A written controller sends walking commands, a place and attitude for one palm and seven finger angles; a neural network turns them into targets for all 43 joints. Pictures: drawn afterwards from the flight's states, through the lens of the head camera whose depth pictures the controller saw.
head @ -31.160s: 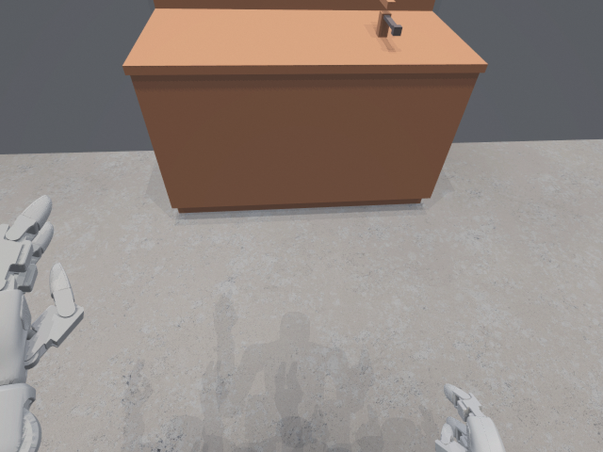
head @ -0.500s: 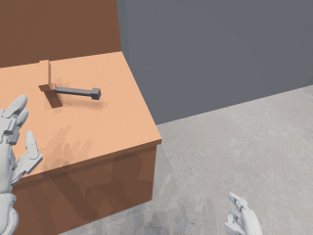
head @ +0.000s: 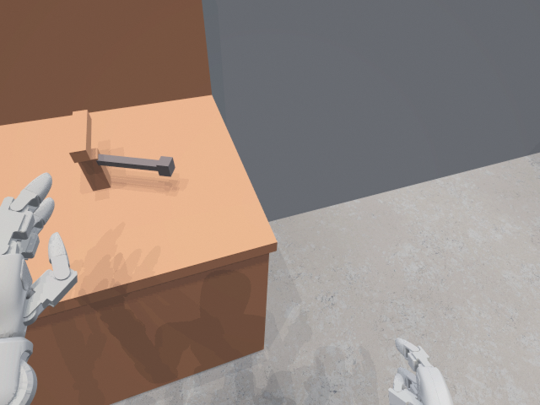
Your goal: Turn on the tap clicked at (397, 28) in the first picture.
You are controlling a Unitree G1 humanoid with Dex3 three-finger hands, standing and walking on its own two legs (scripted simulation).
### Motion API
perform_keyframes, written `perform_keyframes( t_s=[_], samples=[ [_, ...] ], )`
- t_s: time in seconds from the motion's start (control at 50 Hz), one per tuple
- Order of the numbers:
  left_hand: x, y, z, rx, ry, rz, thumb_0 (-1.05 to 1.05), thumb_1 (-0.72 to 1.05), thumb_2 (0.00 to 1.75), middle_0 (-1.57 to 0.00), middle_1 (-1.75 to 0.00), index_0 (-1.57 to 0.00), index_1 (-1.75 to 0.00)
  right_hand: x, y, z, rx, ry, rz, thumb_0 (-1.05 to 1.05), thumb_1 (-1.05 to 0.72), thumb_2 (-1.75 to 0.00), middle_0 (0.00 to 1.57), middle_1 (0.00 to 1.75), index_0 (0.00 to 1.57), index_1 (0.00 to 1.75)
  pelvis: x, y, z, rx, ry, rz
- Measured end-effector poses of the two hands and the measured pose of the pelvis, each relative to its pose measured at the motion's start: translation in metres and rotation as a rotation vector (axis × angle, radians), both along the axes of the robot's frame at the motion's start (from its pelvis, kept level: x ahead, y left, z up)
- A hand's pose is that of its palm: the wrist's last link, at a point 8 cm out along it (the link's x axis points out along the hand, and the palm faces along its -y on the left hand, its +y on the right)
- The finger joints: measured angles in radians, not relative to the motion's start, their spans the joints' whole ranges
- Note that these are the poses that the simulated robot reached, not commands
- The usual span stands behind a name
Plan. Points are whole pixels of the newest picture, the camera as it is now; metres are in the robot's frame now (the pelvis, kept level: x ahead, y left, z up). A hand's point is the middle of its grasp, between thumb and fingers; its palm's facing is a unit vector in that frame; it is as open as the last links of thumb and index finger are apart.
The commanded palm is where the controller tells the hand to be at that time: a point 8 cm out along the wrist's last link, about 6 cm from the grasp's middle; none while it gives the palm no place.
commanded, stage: look again from close up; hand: left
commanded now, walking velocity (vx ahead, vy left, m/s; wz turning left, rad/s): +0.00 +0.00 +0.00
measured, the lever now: (165, 166) +0.53 +0.26 +0.03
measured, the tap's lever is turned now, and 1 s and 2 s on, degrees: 64 64 64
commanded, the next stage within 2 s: shuffle to correct the standing spot in 0.14 s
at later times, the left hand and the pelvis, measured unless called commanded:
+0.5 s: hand (68, 270) +0.23 +0.26 +0.14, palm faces +0.40 -0.85 -0.35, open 7.4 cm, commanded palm +0.17 +0.29 +0.17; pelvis +0.02 +0.01 -0.01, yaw +0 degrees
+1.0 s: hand (86, 209) +0.31 +0.27 +0.15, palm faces +0.38 -0.84 -0.39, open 7.4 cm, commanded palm +0.25 +0.31 +0.17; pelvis +0.08 +0.03 -0.02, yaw -1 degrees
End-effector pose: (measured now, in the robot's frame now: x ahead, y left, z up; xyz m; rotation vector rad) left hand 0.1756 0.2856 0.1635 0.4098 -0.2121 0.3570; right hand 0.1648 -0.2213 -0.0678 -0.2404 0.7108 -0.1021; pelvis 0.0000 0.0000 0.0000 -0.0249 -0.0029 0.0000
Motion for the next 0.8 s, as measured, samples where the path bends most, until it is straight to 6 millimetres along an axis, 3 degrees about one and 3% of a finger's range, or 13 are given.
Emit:
perform_keyframes(
  t_s=[0.32, 0.46, 0.62, 0.8],
  samples=[
    [0.001, 0.005, -0.003, 0.000, 0.010, -0.002, 0.02, 0.89, 0.90, -0.20, -0.30, -0.21, -0.30, -0.002, 0.003, -0.001, -0.007, 0.017, -0.006, 0.01, -0.90, -0.90, 0.20, 0.30, 0.20, 0.30, 0.001, 0.004, -0.001, 0.000, 0.001, 0.002],
    [0.005, 0.010, -0.008, 0.003, 0.004, 0.011, 0.02, 0.89, 0.90, -0.21, -0.30, -0.21, -0.30, 0.002, 0.002, -0.007, -0.012, 0.014, -0.023, 0.01, -0.90, -0.90, 0.20, 0.30, 0.20, 0.30, 0.010, 0.008, -0.006, -0.003, 0.004, 0.004],
    [0.031, 0.016, -0.010, 0.013, -0.044, 0.020, 0.02, 0.89, 0.90, -0.20, -0.30, -0.21, -0.30, 0.016, 0.003, -0.021, -0.012, 0.035, -0.041, 0.01, -0.90, -0.90, 0.20, 0.30, 0.20, 0.30, 0.031, 0.013, -0.017, 0.005, 0.003, 0.002],
    [0.060, 0.010, -0.001, 0.081, -0.085, -0.033, 0.02, 0.89, 0.90, -0.21, -0.30, -0.21, -0.30, 0.036, 0.008, -0.035, 0.031, 0.060, -0.047, 0.01, -0.90, -0.90, 0.20, 0.30, 0.20, 0.30, 0.054, 0.014, -0.025, -0.004, 0.016, 0.004]
  ],
)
